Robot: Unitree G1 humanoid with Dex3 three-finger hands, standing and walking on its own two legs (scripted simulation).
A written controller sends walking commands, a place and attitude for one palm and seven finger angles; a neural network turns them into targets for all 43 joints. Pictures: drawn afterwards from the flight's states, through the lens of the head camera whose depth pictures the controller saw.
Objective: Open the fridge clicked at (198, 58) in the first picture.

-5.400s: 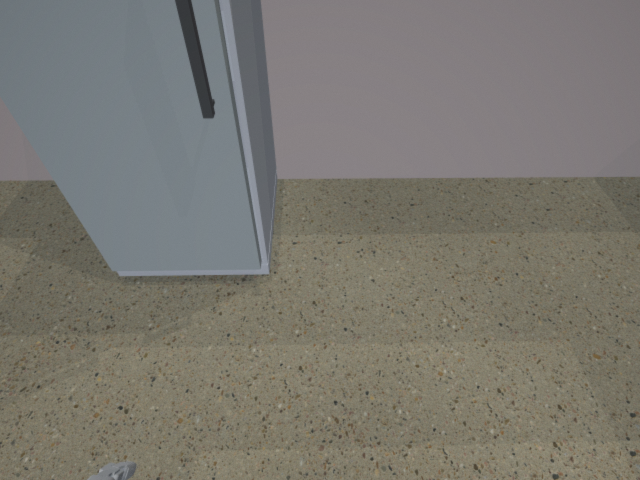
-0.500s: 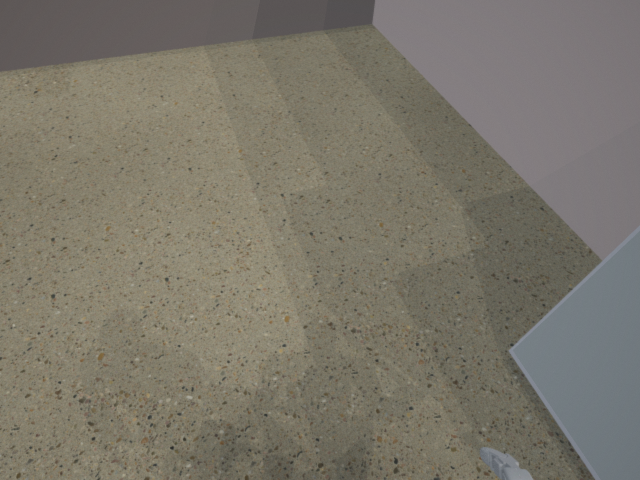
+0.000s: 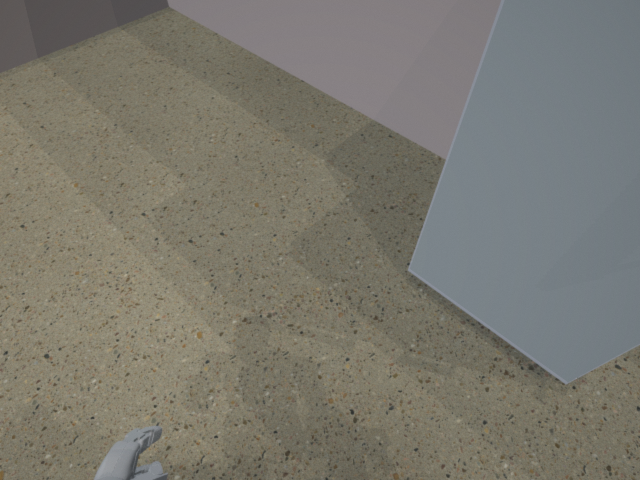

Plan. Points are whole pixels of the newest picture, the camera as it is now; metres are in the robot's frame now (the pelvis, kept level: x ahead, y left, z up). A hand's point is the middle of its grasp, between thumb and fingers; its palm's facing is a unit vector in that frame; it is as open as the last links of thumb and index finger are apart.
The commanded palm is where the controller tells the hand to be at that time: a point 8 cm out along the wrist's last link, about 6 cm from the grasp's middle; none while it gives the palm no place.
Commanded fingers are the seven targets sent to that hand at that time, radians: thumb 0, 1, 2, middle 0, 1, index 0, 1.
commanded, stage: turn to face it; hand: right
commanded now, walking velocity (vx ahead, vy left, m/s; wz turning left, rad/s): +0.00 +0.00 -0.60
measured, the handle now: out of the picture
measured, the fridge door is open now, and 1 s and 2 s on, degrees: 0 0 0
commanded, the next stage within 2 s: take the last steps up to it in 1.22 s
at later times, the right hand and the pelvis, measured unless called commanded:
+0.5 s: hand out of the picture +0.08 -0.19 -0.12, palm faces +0.28 +0.91 -0.30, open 7.3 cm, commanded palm none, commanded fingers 0.00 -0.90 -0.90 0.20 0.30 0.20 0.30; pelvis +0.01 +0.04 +0.01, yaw -18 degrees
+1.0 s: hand out of the picture -0.11 -0.21 -0.17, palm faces +0.57 +0.78 -0.24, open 7.3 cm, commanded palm none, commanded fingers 0.00 -0.90 -0.90 0.20 0.30 0.20 0.30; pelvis -0.02 -0.01 +0.01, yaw -33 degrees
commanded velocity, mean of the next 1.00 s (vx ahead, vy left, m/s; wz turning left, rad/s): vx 0.00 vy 0.00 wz -0.52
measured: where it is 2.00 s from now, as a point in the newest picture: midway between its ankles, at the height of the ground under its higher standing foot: outside the picture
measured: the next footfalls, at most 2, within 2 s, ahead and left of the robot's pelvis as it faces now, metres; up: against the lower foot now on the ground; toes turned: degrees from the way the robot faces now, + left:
left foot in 0.40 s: +0.09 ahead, +0.13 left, +0.00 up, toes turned -10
right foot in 0.86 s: -0.03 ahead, -0.09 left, +0.00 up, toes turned -37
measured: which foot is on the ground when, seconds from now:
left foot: down 0.00-0.00, up 0.02-0.38, down 0.40-0.86, up 0.88-1.00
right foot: down 0.00-0.40, up 0.42-0.84, down 0.86-1.00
